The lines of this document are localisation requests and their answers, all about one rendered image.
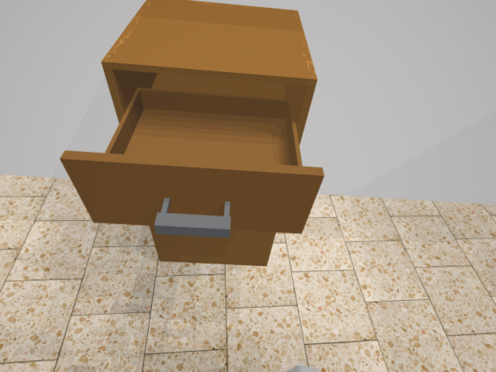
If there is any handle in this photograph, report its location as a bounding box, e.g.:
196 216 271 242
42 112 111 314
154 198 231 238

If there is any drawer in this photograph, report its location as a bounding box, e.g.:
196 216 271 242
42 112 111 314
60 88 324 234

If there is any cabinet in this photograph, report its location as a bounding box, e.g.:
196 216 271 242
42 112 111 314
101 0 318 267

